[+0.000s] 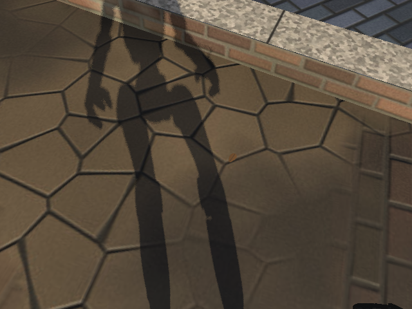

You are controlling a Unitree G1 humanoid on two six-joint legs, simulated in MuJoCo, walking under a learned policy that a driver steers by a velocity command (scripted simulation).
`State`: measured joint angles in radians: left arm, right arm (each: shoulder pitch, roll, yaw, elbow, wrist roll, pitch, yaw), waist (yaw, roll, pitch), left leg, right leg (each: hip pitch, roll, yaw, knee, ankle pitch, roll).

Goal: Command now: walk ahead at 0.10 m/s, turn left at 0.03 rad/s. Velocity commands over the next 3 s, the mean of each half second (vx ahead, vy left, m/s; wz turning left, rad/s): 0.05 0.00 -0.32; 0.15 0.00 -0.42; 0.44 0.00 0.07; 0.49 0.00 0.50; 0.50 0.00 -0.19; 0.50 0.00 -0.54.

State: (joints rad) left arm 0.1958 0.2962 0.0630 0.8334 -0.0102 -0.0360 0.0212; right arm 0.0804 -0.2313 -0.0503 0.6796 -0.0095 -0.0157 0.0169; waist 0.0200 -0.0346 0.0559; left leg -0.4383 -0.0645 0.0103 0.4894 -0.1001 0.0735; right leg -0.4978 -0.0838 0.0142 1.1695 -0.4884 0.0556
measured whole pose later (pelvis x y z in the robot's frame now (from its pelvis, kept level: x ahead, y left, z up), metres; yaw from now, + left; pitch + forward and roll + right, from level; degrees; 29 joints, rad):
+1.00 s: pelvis +0.10 -0.03 +0.02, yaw -27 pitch +2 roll +0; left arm 0.18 0.30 0.06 0.78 -0.01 -0.04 0.02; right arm 0.30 -0.25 -0.07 0.92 0.01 -0.08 0.00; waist -0.04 -0.05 -0.01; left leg -0.11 -0.03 -0.03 0.32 -0.25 0.03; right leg -0.51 0.01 0.08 0.95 -0.31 -0.01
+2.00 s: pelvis +0.56 -0.24 +0.01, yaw -5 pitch +1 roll +0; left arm 0.15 0.31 0.05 0.75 0.00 -0.11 0.00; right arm 0.26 -0.28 -0.07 0.74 0.01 -0.05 0.03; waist -0.02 -0.02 0.07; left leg -0.25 -0.12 -0.03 0.40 -0.15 0.12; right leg -0.55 -0.10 0.07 1.11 -0.31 0.02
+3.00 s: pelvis +1.10 -0.37 +0.02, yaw -32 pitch +1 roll +0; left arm 0.24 0.32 0.06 0.79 0.04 0.00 -0.03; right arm 0.23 -0.26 -0.01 0.75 -0.04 -0.07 -0.01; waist 0.00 -0.06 0.02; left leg -0.22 0.00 0.10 0.37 -0.18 0.04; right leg -0.50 0.01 0.03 1.09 -0.32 -0.01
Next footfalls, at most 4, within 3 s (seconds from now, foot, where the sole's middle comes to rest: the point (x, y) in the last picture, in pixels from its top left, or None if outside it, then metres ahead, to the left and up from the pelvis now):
0.36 right None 0.04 -0.14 -0.77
0.84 left None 0.14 0.07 -0.77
1.26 right None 0.26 -0.29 -0.77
1.80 left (267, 246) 0.63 -0.19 -0.77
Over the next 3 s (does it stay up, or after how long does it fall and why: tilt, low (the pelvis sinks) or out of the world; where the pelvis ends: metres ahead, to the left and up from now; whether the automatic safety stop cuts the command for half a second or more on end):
stays up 1.10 -0.37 0.02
